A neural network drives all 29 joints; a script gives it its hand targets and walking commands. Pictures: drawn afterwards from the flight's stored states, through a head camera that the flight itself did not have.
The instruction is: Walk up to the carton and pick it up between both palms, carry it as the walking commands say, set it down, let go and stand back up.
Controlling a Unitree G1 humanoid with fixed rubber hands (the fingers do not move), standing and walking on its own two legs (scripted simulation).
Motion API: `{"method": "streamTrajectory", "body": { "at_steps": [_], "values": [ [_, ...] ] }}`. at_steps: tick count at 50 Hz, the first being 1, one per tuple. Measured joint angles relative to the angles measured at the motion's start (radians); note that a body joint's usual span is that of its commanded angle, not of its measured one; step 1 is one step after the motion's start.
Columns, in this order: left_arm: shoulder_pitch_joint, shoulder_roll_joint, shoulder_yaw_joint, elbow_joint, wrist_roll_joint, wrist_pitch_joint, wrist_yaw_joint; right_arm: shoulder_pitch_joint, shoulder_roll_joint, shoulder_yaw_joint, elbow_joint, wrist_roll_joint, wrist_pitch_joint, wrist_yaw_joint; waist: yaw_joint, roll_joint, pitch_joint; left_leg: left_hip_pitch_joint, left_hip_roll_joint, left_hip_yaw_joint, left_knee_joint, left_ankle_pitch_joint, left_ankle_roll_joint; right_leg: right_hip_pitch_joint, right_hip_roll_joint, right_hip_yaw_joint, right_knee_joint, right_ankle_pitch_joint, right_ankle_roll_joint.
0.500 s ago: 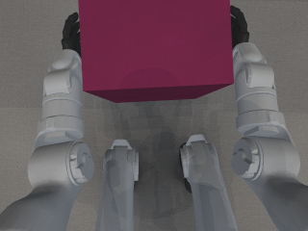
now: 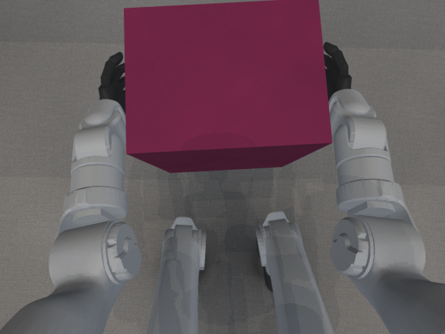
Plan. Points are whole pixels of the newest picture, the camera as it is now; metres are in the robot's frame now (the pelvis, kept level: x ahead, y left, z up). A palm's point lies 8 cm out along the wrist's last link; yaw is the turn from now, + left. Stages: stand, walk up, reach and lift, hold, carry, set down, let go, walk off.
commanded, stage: reach and lift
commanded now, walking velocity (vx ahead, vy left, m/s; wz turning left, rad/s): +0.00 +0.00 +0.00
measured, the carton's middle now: (224, 109) +0.49 +0.00 -0.14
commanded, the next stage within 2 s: none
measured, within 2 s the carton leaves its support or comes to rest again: neither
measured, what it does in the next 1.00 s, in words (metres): rises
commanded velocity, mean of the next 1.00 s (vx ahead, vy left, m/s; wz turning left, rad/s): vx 0.00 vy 0.00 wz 0.00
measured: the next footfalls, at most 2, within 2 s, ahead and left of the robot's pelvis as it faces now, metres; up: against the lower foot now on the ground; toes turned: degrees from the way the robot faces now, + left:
none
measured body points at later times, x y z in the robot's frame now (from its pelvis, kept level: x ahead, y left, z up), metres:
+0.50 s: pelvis +0.02 +0.00 +0.06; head +0.25 +0.01 +0.45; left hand +0.48 +0.19 -0.02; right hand +0.48 -0.18 -0.01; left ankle +0.09 +0.14 -0.49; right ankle +0.10 -0.13 -0.49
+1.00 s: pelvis +0.05 +0.00 +0.13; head +0.23 +0.01 +0.54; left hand +0.46 +0.20 +0.05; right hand +0.46 -0.17 +0.06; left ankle +0.09 +0.14 -0.49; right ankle +0.10 -0.13 -0.49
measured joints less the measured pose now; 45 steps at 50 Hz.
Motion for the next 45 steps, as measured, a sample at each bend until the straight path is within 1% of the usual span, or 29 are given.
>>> {"method": "streamTrajectory", "body": {
  "at_steps": [4,8,11,13,19,26,32,35,36,38,43,45],
  "values": [
    [0.005,-0.004,0.024,0.011,0.009,0.000,-0.008,-0.008,0.009,-0.017,0.016,-0.007,0.006,0.001,0.001,-0.005,0.010,0.046,0.002,0.002,-0.029,0.003,0.004,0.045,0.003,0.005,-0.029,0.005,0.000],
    [0.043,-0.001,0.017,0.003,0.011,-0.003,-0.018,0.009,0.030,-0.021,0.017,-0.032,0.006,0.004,-0.004,-0.005,-0.005,0.079,0.001,0.003,-0.057,0.003,0.005,0.077,0.002,0.009,-0.056,0.004,0.000],
    [0.086,-0.005,0.005,-0.023,-0.004,-0.005,-0.017,0.049,0.046,-0.015,0.005,-0.029,-0.011,0.003,-0.016,-0.006,-0.024,0.104,-0.001,0.000,-0.079,0.002,0.005,0.103,-0.001,0.009,-0.077,0.001,-0.002],
    [0.106,-0.014,-0.009,-0.039,-0.006,-0.004,-0.009,0.083,0.045,0.002,-0.016,-0.018,-0.014,0.000,-0.017,-0.012,-0.027,0.129,-0.001,-0.001,-0.092,0.000,0.006,0.129,-0.001,0.009,-0.091,-0.001,-0.003],
    [0.130,-0.034,-0.008,-0.019,0.024,-0.013,-0.006,0.118,0.042,-0.003,0.009,-0.013,-0.028,0.009,-0.021,-0.017,-0.036,0.194,-0.001,-0.006,-0.135,0.003,0.010,0.196,-0.001,0.010,-0.137,0.002,-0.004],
    [0.191,-0.040,-0.032,-0.046,0.021,-0.014,-0.002,0.162,0.061,-0.008,0.011,-0.017,-0.045,0.018,-0.026,-0.014,-0.042,0.271,0.001,-0.009,-0.191,0.011,0.011,0.272,0.000,0.014,-0.193,0.011,-0.006],
    [0.211,-0.062,-0.011,-0.031,0.027,-0.024,-0.003,0.190,0.058,-0.003,0.000,-0.025,-0.033,0.026,-0.022,0.003,-0.046,0.331,0.001,-0.009,-0.243,0.022,0.015,0.332,-0.001,0.019,-0.243,0.021,-0.007],
    [0.220,-0.071,-0.001,-0.020,0.041,-0.027,-0.012,0.208,0.055,0.012,-0.014,-0.031,-0.018,0.025,-0.011,0.005,-0.047,0.363,0.006,-0.002,-0.271,0.024,0.020,0.361,0.002,0.030,-0.270,0.026,-0.005],
    [0.235,-0.070,-0.014,-0.037,0.034,-0.025,-0.011,0.224,0.056,0.031,-0.033,-0.026,-0.015,0.016,-0.008,0.002,-0.052,0.372,0.007,0.001,-0.282,0.026,0.021,0.368,0.004,0.034,-0.280,0.029,-0.004],
    [0.258,-0.069,-0.019,-0.055,0.018,-0.029,-0.011,0.243,0.070,0.028,-0.040,-0.021,-0.028,0.013,-0.007,-0.002,-0.060,0.395,0.010,0.004,-0.304,0.029,0.021,0.389,0.005,0.039,-0.300,0.033,-0.004],
    [0.303,-0.075,-0.014,-0.061,0.026,-0.036,-0.024,0.277,0.089,0.026,-0.042,-0.036,-0.034,0.016,-0.001,-0.013,-0.061,0.470,0.011,-0.002,-0.362,0.038,0.021,0.463,0.002,0.037,-0.356,0.041,-0.011],
    [0.321,-0.081,-0.003,-0.064,0.037,-0.034,-0.032,0.283,0.099,0.015,-0.035,-0.042,-0.030,0.019,-0.002,-0.008,-0.057,0.499,0.011,-0.014,-0.382,0.043,0.019,0.497,0.000,0.028,-0.381,0.044,-0.015]
  ]
}}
